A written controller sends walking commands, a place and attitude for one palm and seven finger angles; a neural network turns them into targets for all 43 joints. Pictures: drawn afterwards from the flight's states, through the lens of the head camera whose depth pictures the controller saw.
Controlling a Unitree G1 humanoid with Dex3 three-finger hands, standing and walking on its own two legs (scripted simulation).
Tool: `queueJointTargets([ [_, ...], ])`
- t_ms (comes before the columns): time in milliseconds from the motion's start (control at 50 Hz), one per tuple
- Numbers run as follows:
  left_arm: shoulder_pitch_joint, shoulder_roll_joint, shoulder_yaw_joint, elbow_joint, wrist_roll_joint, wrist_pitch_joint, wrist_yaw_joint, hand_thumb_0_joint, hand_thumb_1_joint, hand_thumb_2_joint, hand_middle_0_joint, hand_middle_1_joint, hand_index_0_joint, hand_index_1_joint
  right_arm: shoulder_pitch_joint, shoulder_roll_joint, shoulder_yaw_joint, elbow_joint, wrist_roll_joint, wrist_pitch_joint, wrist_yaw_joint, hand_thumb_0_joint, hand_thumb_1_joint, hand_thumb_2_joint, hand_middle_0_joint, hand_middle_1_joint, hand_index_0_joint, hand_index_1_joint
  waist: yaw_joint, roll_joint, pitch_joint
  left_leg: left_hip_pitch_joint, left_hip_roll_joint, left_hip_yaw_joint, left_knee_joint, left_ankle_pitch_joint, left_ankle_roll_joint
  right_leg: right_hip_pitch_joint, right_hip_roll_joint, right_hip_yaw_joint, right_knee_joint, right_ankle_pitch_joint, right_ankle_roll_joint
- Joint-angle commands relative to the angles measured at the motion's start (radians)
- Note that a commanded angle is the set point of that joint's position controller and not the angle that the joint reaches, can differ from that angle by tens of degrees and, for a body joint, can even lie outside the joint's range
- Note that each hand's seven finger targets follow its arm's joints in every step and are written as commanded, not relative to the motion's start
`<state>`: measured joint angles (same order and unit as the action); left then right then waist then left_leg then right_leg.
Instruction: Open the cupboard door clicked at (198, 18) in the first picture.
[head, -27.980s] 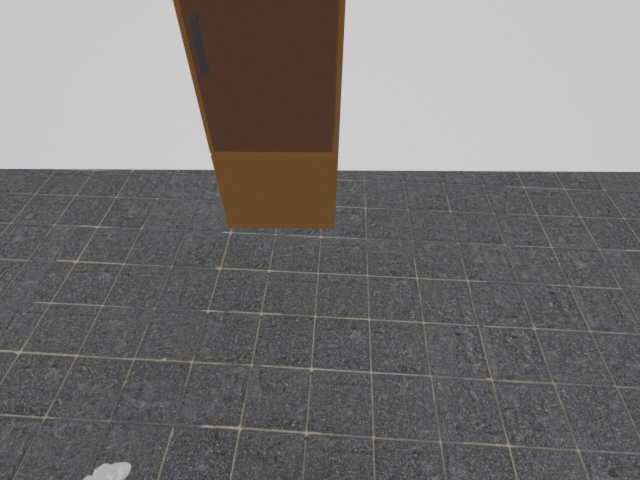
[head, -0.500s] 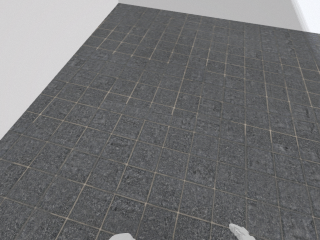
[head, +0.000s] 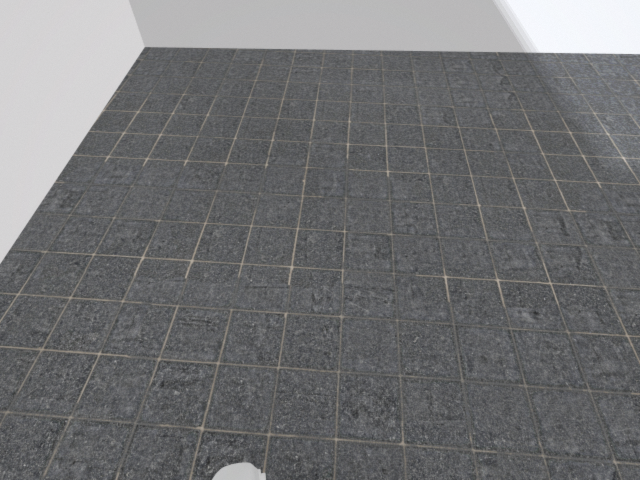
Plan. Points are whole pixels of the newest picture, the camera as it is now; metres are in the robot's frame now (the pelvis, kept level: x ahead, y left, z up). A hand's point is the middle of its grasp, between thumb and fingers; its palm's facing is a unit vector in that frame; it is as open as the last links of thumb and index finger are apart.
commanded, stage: turn to face it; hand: left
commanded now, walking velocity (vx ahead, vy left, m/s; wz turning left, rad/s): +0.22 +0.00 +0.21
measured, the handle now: out of the picture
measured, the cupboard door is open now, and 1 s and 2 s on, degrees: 41 41 41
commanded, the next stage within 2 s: none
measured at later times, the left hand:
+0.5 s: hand (183, 442) +0.20 +0.21 -0.17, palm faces +0.24 -0.95 -0.22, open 7.4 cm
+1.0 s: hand out of the picture +0.11 +0.21 -0.19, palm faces +0.53 -0.81 -0.25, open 7.4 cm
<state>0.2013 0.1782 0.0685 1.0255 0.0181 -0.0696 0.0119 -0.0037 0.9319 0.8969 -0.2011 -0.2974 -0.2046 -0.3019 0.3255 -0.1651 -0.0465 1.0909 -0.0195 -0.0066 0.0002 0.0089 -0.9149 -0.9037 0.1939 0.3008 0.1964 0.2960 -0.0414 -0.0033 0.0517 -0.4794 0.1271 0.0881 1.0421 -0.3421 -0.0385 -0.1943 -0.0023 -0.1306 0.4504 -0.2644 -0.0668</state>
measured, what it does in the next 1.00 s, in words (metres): walks ahead, turning left: left foot, then right foot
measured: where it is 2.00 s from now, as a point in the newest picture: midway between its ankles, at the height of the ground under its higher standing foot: (333, 479)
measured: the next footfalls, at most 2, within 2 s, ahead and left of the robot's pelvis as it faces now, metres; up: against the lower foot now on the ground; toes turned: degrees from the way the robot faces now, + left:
left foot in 0.22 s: +0.25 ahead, +0.13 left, +0.00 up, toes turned +10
right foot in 0.56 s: +0.24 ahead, -0.13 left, +0.00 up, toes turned +12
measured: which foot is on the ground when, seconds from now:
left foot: up 0.00-0.20, down 0.22-0.56, up 0.58-0.88, down 0.90-1.00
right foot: down 0.00-0.22, up 0.24-0.54, down 0.56-0.88, up 0.90-1.00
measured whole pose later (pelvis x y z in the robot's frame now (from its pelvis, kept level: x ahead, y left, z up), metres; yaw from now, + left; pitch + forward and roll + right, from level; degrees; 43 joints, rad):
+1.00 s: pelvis +0.18 +0.00 -0.02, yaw +32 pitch +0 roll +0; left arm 0.21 0.26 0.07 0.93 0.02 0.06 0.02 0.01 0.90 0.90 -0.20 -0.30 -0.20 -0.30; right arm 0.11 -0.24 -0.06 0.88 -0.02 0.03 0.01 0.00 -0.91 -0.90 0.20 0.30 0.20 0.30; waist 0.01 -0.06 0.11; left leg -0.35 0.01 0.06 0.64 -0.30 0.03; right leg -0.45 -0.12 -0.06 1.09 -0.53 0.08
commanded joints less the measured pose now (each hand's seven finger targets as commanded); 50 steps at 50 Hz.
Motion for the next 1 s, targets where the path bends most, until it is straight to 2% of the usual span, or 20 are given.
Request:
queueJointTargets([
  [0, 0.11, 0.098, -0.002, 0.017, 0.001, -0.023, -0.005, 0.0, 0.9, 0.9, -0.2, -0.3, -0.2, -0.3, -0.002, -0.008, -0.005, -0.061, -0.001, -0.021, 0.015, 0.0, -0.9, -0.9, 0.2, 0.3, 0.2, 0.3, 0.018, -0.101, -0.001, -0.061, 0.006, 0.002, -0.173, 0.105, -0.008, 0.067, -0.249, 0.135, -0.23, 0.375, -0.104],
  [100, 0.118, 0.108, -0.008, 0.05, 0.002, -0.017, 0.007, 0.0, 0.9, 0.9, -0.2, -0.3, -0.2, -0.3, -0.08, -0.019, 0.001, -0.08, 0.006, -0.031, 0.015, 0.0, -0.9, -0.9, 0.2, 0.3, 0.2, 0.3, 0.023, -0.133, 0.001, 0.012, -0.047, 0.022, -0.377, 0.162, 0.029, 0.164, -0.256, 0.046, -0.128, 0.617, -0.053],
  [160, 0.111, 0.127, -0.005, 0.033, -0.006, 0.0, 0.015, 0.0, 0.9, 0.9, -0.2, -0.3, -0.2, -0.3, 0.066, -0.098, -0.01, -0.043, -0.005, -0.032, 0.006, 0.0, -0.9, -0.9, 0.2, 0.3, 0.2, 0.3, -0.051, -0.039, -0.069, 0.282, -0.082, 0.012, -0.51, 0.439, 0.069, 0.107, -0.222, -0.043, 0.172, 0.657, 0.025],
  [180, 0.159, 0.112, -0.002, 0.015, -0.015, 0.012, 0.016, 0.0, 0.9, 0.9, -0.2, -0.3, -0.2, -0.3, 0.138, -0.183, -0.025, -0.043, -0.019, -0.033, -0.002, 0.0, -0.9, -0.9, 0.2, 0.3, 0.2, 0.3, -0.062, 0.142, -0.167, 0.475, 0.079, -0.203, -0.512, 0.724, 0.163, -0.065, -0.132, -0.068, 0.395, 0.351, 0.08],
  [200, 0.182, 0.076, -0.012, -0.009, -0.025, 0.016, 0.015, 0.0, 0.9, 0.9, -0.2, -0.3, -0.2, -0.3, 0.189, -0.255, -0.043, -0.047, -0.014, -0.024, -0.01, 0.0, -0.9, -0.9, 0.2, 0.3, 0.2, 0.3, -0.065, 0.324, -0.232, 0.559, 0.281, -0.461, -0.568, 0.987, 0.299, -0.205, -0.014, -0.037, 0.688, -0.364, 0.099],
  [220, 0.111, 0.089, -0.011, -0.049, -0.014, 0.024, 0.02, 0.0, 0.9, 0.9, -0.2, -0.3, -0.2, -0.3, 0.16, -0.272, -0.041, -0.056, -0.005, -0.016, -0.019, 0.0, -0.9, -0.9, 0.2, 0.3, 0.2, 0.3, -0.059, 0.201, -0.197, 0.458, 0.304, -0.503, -0.627, 0.827, 0.322, -0.249, -0.016, 0.08, 0.795, -0.412, 0.092],
  [260, 0.049, 0.078, -0.003, -0.066, -0.005, 0.039, 0.015, 0.0, 0.9, 0.9, -0.2, -0.3, -0.2, -0.3, 0.019, -0.226, -0.038, -0.108, -0.004, -0.013, -0.029, 0.0, -0.9, -0.9, 0.2, 0.3, 0.2, 0.3, -0.013, 0.231, -0.117, 0.283, 0.249, -0.48, -0.702, 0.475, 0.277, -0.33, -0.074, 0.144, 0.833, -0.294, 0.108],
  [320, 0.072, 0.061, 0.007, -0.066, -0.003, 0.067, 0.001, 0.0, 0.9, 0.9, -0.2, -0.3, -0.2, -0.3, -0.099, -0.204, -0.031, -0.159, -0.008, -0.011, -0.025, 0.0, -0.9, -0.9, 0.2, 0.3, 0.2, 0.3, 0.044, 0.133, -0.099, 0.132, 0.145, -0.334, -0.738, 0.294, 0.206, -0.24, -0.074, 0.126, 0.669, -0.197, 0.12],
  [420, 0.054, 0.062, 0.013, -0.115, 0.001, 0.087, 0.003, 0.0, 0.9, 0.9, -0.2, -0.3, -0.2, -0.3, -0.141, -0.243, -0.059, -0.201, -0.015, 0.016, -0.012, 0.0, -0.9, -0.9, 0.2, 0.3, 0.2, 0.3, 0.041, 0.131, -0.113, 0.055, 0.101, -0.381, -0.762, 0.016, 0.196, -0.152, -0.03, 0.085, 0.433, -0.176, 0.12],
  [500, 0.152, 0.099, 0.028, -0.123, 0.003, 0.076, 0.007, 0.0, 0.9, 0.9, -0.2, -0.3, -0.2, -0.3, -0.207, -0.237, -0.08, -0.242, -0.01, 0.041, -0.002, 0.0, -0.9, -0.9, 0.2, 0.3, 0.2, 0.3, 0.093, 0.095, -0.107, -0.082, 0.016, -0.373, -0.681, -0.115, 0.133, 0.087, -0.006, 0.062, 0.095, -0.058, 0.109],
  [520, 0.181, 0.157, 0.041, -0.13, 0.013, 0.069, 0.015, 0.0, 0.9, 0.9, -0.2, -0.3, -0.2, -0.3, -0.211, -0.183, -0.075, -0.26, -0.003, 0.045, 0.003, 0.0, -0.9, -0.9, 0.2, 0.3, 0.2, 0.3, 0.112, -0.054, -0.1, -0.21, -0.078, -0.292, -0.514, -0.166, 0.078, 0.181, -0.149, 0.222, -0.093, -0.196, 0.06],
  [540, 0.167, 0.256, 0.056, -0.155, 0.025, 0.066, 0.022, 0.0, 0.9, 0.9, -0.2, -0.3, -0.2, -0.3, -0.223, -0.11, -0.065, -0.286, 0.002, 0.042, 0.01, 0.0, -0.9, -0.9, 0.2, 0.3, 0.2, 0.3, 0.128, -0.352, -0.072, -0.312, -0.207, -0.087, -0.196, -0.212, 0.001, 0.153, -0.443, 0.548, -0.272, -0.306, -0.048],
  [560, 0.085, 0.259, 0.041, -0.186, 0.014, 0.066, 0.023, 0.0, 0.9, 0.9, -0.2, -0.3, -0.2, -0.3, -0.242, -0.163, -0.069, -0.289, -0.007, 0.038, 0.015, 0.0, -0.9, -0.9, 0.2, 0.3, 0.2, 0.3, 0.099, -0.267, -0.046, -0.233, -0.147, -0.122, 0.028, -0.22, 0.013, -0.008, -0.509, 0.531, -0.276, -0.201, -0.095],
  [600, -0.034, 0.192, 0.03, -0.212, 0.01, 0.061, 0.028, 0.0, 0.9, 0.9, -0.2, -0.3, -0.2, -0.3, -0.196, -0.138, -0.07, -0.255, -0.003, 0.055, 0.022, 0.0, -0.9, -0.9, 0.2, 0.3, 0.2, 0.3, 0.027, -0.192, -0.034, -0.183, -0.097, -0.117, 0.187, -0.108, -0.001, -0.055, -0.398, 0.333, -0.188, 0.03, -0.065],
  [640, -0.037, 0.164, 0.017, -0.21, 0.012, 0.051, 0.025, 0.0, 0.9, 0.9, -0.2, -0.3, -0.2, -0.3, -0.182, -0.116, -0.054, -0.246, 0.0, 0.054, 0.029, 0.0, -0.9, -0.9, 0.2, 0.3, 0.2, 0.3, 0.016, -0.196, -0.037, -0.146, -0.085, -0.071, 0.115, -0.079, -0.021, 0.004, -0.329, 0.142, -0.102, 0.351, -0.035],
  [780, 0.102, 0.256, 0.037, -0.157, 0.013, 0.05, 0.018, 0.0, 0.9, 0.9, -0.2, -0.3, -0.2, -0.3, -0.261, -0.107, -0.026, -0.275, 0.01, 0.041, 0.034, 0.0, -0.9, -0.9, 0.2, 0.3, 0.2, 0.3, 0.083, -0.216, -0.1, 0.024, -0.134, 0.054, -0.343, -0.078, -0.006, 0.205, -0.346, 0.036, 0.062, 0.758, -0.014],
  [840, 0.057, 0.256, 0.04, -0.178, -0.004, 0.054, 0.008, 0.0, 0.9, 0.9, -0.2, -0.3, -0.2, -0.3, -0.107, -0.199, -0.05, -0.24, -0.001, 0.03, 0.027, 0.0, -0.9, -0.9, 0.2, 0.3, 0.2, 0.3, -0.012, -0.105, -0.185, 0.384, -0.096, 0.022, -0.597, 0.262, 0.038, 0.012, -0.317, -0.05, 0.323, 0.589, 0.074],
  [860, 0.048, 0.189, 0.027, -0.216, -0.011, 0.062, -0.001, 0.0, 0.9, 0.9, -0.2, -0.3, -0.2, -0.3, -0.044, -0.32, -0.08, -0.234, -0.009, 0.023, 0.021, 0.0, -0.9, -0.9, 0.2, 0.3, 0.2, 0.3, -0.048, 0.209, -0.23, 0.596, 0.182, -0.347, -0.609, 0.626, 0.176, -0.304, -0.177, -0.077, 0.55, -0.03, 0.147],
  [880, -0.018, 0.16, 0.008, -0.258, -0.002, 0.073, 0.005, 0.0, 0.9, 0.9, -0.2, -0.3, -0.2, -0.3, 0.02, -0.376, -0.09, -0.213, 0.001, 0.033, 0.015, 0.0, -0.9, -0.9, 0.2, 0.3, 0.2, 0.3, -0.073, 0.28, -0.222, 0.553, 0.328, -0.471, -0.634, 0.814, 0.297, -0.405, -0.121, 0.027, 0.692, -0.418, 0.152],
  [980, -0.027, 0.152, 0.021, -0.194, 0.002, 0.102, -0.002, 0.0, 0.9, 0.9, -0.2, -0.3, -0.2, -0.3, -0.177, -0.285, -0.063, -0.258, -0.006, 0.026, -0.01, 0.0, -0.9, -0.9, 0.2, 0.3, 0.2, 0.3, 0.025, 0.169, -0.072, 0.25, 0.122, -0.307, -0.701, 0.343, 0.195, -0.351, -0.105, 0.126, 0.682, -0.176, 0.151],
])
